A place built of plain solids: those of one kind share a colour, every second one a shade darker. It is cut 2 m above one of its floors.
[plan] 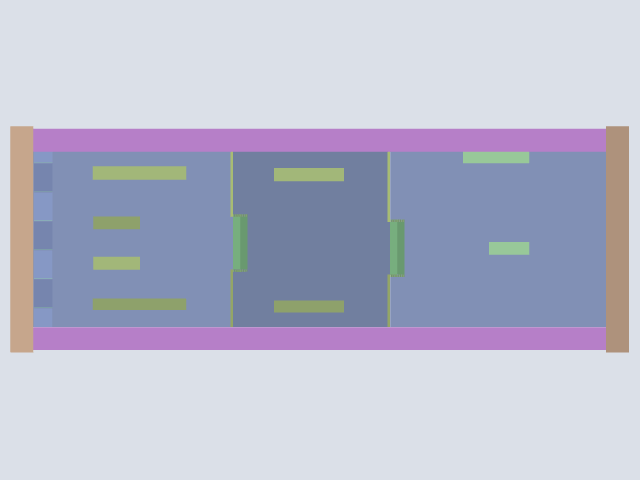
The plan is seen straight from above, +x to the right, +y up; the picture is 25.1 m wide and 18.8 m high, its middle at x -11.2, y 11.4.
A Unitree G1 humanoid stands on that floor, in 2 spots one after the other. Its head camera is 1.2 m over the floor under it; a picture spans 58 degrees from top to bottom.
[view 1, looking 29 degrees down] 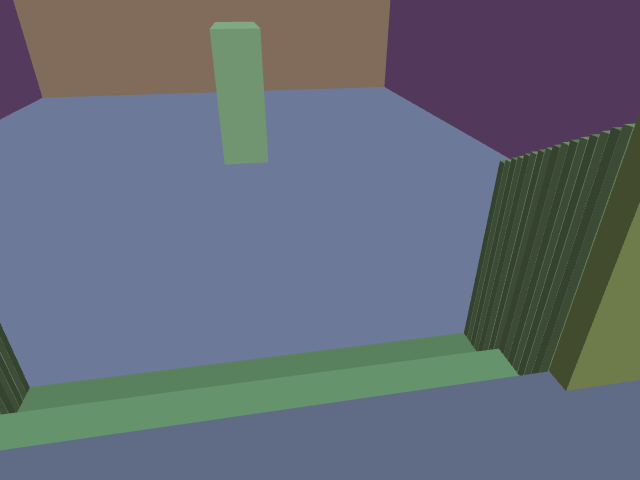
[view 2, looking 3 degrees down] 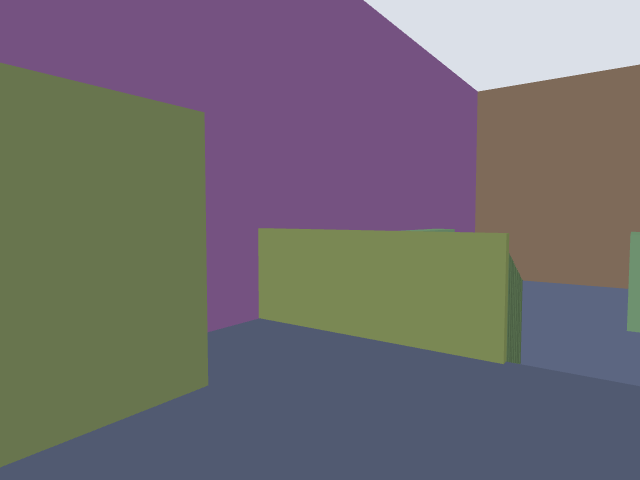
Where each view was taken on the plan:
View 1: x -9.45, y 11.08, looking -10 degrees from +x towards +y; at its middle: floor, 3.41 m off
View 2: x -12.24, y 11.28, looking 36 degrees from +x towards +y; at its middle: rail_edge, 4.56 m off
